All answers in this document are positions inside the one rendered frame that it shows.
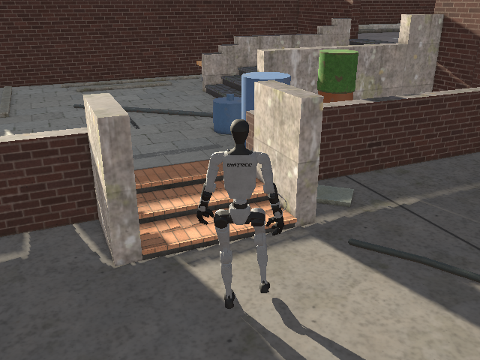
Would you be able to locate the robot right thigh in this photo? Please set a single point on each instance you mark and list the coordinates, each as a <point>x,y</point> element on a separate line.
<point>258,221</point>

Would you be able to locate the left robot forearm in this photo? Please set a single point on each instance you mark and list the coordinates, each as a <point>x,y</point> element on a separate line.
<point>204,199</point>

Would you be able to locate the robot right upper arm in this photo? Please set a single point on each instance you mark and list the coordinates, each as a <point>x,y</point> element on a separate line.
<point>267,174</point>

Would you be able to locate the humanoid robot head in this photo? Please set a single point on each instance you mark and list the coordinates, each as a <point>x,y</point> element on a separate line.
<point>239,130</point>

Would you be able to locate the robot left hand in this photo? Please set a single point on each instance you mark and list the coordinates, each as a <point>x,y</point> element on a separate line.
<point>205,213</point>

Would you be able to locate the robot right hand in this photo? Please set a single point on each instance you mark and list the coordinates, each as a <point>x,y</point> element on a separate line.
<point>279,224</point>

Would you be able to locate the robot left upper arm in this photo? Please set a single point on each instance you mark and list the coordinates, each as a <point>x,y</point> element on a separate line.
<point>215,160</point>

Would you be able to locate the right robot forearm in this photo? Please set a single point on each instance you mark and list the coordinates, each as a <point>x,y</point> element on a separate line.
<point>275,203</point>

